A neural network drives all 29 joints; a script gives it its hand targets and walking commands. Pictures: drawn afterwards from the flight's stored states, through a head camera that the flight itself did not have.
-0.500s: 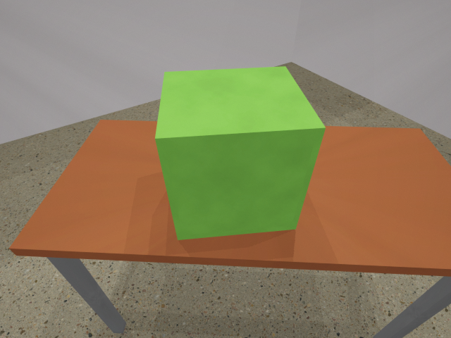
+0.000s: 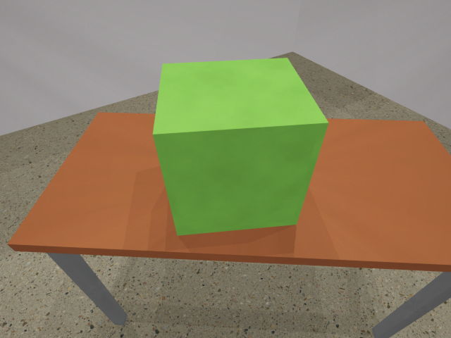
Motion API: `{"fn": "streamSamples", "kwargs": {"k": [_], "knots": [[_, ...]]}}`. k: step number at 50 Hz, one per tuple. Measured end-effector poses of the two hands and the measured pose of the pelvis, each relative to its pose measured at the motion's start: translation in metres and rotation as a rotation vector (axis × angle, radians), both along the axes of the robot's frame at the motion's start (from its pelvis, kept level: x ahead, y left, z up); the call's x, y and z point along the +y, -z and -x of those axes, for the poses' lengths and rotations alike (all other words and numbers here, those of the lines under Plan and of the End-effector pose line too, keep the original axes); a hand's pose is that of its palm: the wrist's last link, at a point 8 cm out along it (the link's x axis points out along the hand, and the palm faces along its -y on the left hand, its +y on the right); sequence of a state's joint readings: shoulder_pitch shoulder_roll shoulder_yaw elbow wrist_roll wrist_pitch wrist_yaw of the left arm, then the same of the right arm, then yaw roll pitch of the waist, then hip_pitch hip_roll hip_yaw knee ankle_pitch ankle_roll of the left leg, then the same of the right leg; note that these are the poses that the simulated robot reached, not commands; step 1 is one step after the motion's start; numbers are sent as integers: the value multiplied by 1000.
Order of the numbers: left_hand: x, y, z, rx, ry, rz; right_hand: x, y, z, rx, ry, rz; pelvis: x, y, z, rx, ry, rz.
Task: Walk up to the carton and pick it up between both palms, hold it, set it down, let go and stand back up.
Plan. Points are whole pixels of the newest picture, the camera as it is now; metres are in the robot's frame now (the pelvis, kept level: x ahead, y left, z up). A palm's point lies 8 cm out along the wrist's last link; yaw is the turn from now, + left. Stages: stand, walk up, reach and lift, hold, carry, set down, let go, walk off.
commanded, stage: stand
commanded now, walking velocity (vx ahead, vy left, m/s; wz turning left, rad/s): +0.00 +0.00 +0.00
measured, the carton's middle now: (232, 147) +0.52 +0.05 +0.07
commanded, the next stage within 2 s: none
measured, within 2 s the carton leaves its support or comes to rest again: neither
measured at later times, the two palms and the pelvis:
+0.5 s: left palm out of the picture +0.05 +0.28 -0.12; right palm out of the picture +0.12 -0.25 -0.11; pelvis +0.00 +0.00 +0.00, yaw +0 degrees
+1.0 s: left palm out of the picture +0.06 +0.28 -0.11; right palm out of the picture +0.13 -0.25 -0.11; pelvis +0.01 +0.00 +0.00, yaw +0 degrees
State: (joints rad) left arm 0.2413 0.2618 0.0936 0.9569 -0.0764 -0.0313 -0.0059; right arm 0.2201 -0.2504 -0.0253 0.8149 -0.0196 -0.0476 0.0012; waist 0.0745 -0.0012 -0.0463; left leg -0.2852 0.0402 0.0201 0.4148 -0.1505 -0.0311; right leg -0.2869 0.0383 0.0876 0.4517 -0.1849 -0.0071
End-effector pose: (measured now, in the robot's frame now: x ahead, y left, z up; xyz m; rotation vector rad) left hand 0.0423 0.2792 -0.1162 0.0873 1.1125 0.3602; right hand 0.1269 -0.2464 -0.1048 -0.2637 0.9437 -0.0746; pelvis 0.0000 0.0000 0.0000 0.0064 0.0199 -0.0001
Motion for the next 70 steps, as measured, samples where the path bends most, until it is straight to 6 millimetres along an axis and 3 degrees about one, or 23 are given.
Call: {"fn": "streamSamples", "kwargs": {"k": [70], "knots": [[5,-2,-17,14,12,-15,-1,5,-3,52,4,0,0,0,-10,14,0,0]]}}
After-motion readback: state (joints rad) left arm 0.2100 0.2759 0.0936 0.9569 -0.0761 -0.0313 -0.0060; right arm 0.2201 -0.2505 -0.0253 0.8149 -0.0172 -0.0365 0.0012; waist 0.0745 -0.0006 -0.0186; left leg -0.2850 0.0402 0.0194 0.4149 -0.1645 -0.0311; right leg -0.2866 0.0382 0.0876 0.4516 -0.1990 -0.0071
